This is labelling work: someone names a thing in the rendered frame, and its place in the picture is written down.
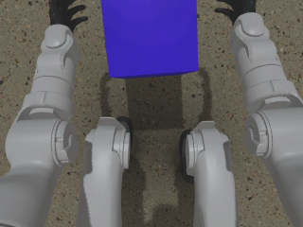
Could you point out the left robot forearm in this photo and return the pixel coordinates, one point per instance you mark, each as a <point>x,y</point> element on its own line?
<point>54,78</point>

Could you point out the right robot forearm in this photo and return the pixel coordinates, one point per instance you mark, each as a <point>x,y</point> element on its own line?
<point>260,71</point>

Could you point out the robot right hand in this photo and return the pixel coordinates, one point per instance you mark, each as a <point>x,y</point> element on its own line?
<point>239,8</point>

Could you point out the carton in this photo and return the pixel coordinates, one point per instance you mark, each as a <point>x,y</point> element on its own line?
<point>150,38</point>

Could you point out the robot right foot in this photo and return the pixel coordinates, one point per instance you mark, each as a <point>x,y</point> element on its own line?
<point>182,152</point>

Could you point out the robot right upper arm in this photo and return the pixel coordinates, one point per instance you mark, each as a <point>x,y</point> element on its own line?
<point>276,137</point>

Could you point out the robot left upper arm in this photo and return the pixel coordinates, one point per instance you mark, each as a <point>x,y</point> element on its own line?
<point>38,150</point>

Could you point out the robot left hand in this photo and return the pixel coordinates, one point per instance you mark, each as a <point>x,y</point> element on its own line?
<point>60,14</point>

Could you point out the robot left shin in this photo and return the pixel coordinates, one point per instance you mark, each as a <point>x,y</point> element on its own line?
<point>103,121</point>

